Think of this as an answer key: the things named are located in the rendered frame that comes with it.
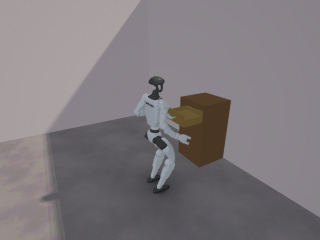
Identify robot head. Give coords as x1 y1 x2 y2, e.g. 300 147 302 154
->
148 76 165 100

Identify robot left forearm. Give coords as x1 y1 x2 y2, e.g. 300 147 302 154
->
140 110 146 117

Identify cabinet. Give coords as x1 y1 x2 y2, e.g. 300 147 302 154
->
178 92 231 168

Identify drawer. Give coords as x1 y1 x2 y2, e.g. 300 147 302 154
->
167 105 203 128

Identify left robot upper arm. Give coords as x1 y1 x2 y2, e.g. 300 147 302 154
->
133 93 150 117

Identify right robot upper arm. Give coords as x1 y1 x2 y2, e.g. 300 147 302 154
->
159 100 170 130

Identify robot right forearm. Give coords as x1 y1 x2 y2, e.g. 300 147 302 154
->
163 123 181 140

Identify robot right hand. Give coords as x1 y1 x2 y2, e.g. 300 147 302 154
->
179 134 191 145

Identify robot left thigh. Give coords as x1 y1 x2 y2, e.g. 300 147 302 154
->
144 132 165 158

